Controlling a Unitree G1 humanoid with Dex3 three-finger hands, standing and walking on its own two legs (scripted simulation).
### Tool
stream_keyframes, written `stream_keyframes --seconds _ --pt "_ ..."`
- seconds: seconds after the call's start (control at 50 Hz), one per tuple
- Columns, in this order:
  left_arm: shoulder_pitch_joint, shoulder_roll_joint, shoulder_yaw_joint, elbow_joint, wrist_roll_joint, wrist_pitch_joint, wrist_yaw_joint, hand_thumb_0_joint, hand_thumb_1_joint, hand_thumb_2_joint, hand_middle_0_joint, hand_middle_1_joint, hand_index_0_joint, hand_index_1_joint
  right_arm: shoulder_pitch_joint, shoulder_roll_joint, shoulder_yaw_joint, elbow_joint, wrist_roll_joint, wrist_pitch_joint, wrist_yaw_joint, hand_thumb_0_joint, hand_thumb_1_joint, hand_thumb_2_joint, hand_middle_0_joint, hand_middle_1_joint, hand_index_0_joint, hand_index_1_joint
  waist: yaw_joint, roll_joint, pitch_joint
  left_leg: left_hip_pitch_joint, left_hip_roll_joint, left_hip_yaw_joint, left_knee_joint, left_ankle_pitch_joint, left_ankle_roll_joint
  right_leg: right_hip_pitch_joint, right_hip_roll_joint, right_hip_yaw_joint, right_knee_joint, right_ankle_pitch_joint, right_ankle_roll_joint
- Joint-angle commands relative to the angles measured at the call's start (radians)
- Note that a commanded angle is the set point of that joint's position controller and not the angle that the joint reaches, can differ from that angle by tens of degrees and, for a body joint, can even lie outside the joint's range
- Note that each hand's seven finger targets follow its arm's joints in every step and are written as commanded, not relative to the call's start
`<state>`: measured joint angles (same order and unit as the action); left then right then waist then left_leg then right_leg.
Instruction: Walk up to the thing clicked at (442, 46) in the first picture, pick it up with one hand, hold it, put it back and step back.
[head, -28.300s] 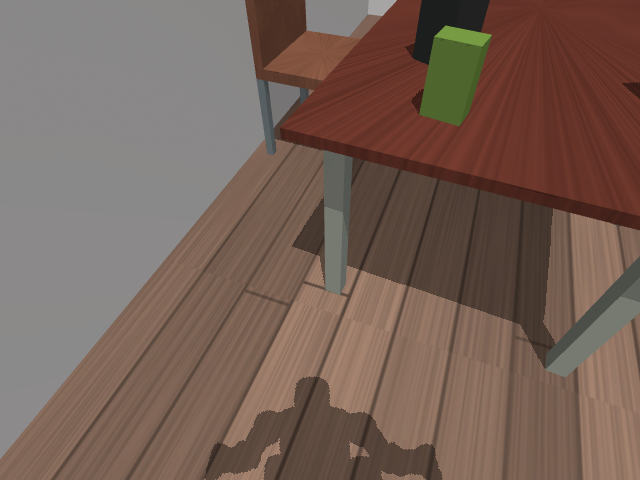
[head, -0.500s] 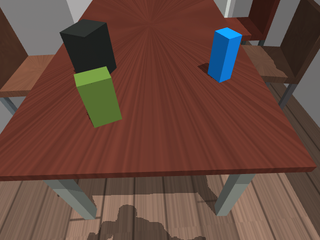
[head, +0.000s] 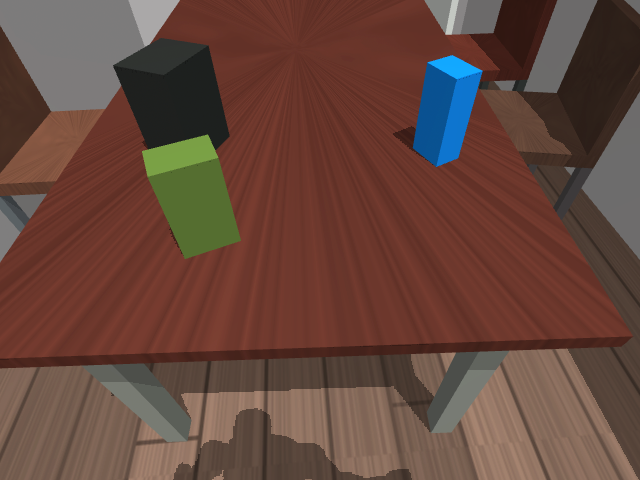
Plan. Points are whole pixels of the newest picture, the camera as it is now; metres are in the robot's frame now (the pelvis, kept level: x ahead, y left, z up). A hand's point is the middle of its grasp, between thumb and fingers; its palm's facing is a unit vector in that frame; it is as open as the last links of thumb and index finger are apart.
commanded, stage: stand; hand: left
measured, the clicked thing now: (195, 199) +0.53 +0.24 +0.06
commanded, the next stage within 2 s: step back in 1.98 s
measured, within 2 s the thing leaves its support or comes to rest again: neither
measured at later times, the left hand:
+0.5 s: hand out of the picture +0.07 +0.26 -0.16, palm faces -0.04 -0.93 -0.36, open 7.4 cm
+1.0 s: hand out of the picture +0.07 +0.26 -0.16, palm faces -0.05 -0.93 -0.36, open 7.4 cm
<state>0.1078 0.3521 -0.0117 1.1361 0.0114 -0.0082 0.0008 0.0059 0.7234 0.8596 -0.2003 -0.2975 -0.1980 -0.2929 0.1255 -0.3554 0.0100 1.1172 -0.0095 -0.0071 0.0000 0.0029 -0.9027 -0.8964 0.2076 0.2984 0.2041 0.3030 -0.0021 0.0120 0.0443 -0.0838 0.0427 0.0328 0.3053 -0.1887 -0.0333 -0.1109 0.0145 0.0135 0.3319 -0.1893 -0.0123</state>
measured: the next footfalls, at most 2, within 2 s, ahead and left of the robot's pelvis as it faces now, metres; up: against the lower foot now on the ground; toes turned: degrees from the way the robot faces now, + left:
none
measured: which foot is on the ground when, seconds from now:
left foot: down 0.00-1.00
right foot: down 0.00-1.00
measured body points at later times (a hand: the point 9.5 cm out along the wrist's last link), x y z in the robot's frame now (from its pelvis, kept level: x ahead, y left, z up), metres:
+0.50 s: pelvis +0.00 +0.00 +0.00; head +0.01 +0.00 +0.45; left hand +0.07 +0.30 -0.13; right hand +0.06 -0.30 -0.14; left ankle -0.01 +0.14 -0.75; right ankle -0.01 -0.11 -0.75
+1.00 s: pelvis +0.00 +0.00 +0.00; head +0.01 +0.00 +0.45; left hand +0.08 +0.31 -0.13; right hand +0.07 -0.30 -0.14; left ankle -0.01 +0.14 -0.75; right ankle -0.01 -0.11 -0.75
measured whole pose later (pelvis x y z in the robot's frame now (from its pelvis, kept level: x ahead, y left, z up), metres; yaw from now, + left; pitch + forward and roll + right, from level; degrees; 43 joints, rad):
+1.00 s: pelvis +0.00 +0.00 +0.00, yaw -1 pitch -2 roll +0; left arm 0.12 0.35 -0.01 1.13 0.01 -0.01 0.00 0.01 0.90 0.89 -0.20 -0.30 -0.20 -0.30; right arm 0.12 -0.35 0.00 1.12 -0.01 -0.01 0.00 0.00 -0.90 -0.90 0.21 0.30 0.20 0.30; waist 0.00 0.01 0.05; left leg -0.08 0.04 0.04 0.30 -0.19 -0.03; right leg -0.11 0.02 0.03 0.33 -0.18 -0.01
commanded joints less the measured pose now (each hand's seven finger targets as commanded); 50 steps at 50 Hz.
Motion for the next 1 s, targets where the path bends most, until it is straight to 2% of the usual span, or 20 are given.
stream_keyframes --seconds 0.0,0.3,0.4,0.98 --pt "-0.038 0.224 0.041 -0.054 -0.007 -0.023 0.014 0.000 0.900 0.900 -0.200 -0.300 -0.200 -0.301 -0.019 -0.197 -0.042 -0.048 -0.003 -0.020 -0.013 0.000 -0.900 -0.900 0.200 0.300 0.200 0.300 -0.001 -0.015 -0.069 0.031 0.100 -0.083 -0.044 0.164 0.035 -0.009 -0.136 0.101 -0.045 0.230 -0.014" --pt "-0.039 0.222 0.042 -0.062 -0.005 -0.025 0.016 0.000 0.900 0.900 -0.200 -0.300 -0.200 -0.301 -0.019 -0.200 -0.048 -0.046 -0.004 -0.015 -0.009 0.000 -0.900 -0.900 0.200 0.300 0.200 0.300 -0.006 -0.007 -0.059 0.019 0.097 -0.077 -0.041 0.095 0.041 -0.014 -0.141 0.114 -0.065 0.193 -0.015" --pt "-0.032 0.223 0.043 -0.060 -0.004 -0.026 0.015 0.000 0.900 0.900 -0.200 -0.300 -0.200 -0.301 -0.023 -0.195 -0.047 -0.048 -0.001 -0.017 -0.010 0.000 -0.900 -0.900 0.200 0.300 0.200 0.300 -0.004 -0.005 -0.070 0.037 0.101 -0.081 -0.044 0.132 0.040 -0.011 -0.135 0.105 -0.051 0.219 -0.014" --pt "-0.021 0.217 0.044 -0.062 -0.006 -0.024 0.014 0.000 0.900 0.900 -0.200 -0.300 -0.200 -0.301 -0.025 -0.201 -0.051 -0.048 0.000 -0.017 -0.009 0.000 -0.900 -0.900 0.200 0.300 0.200 0.300 -0.003 -0.006 -0.064 0.046 0.105 -0.076 -0.044 0.116 0.046 -0.015 -0.138 0.114 -0.059 0.204 -0.015"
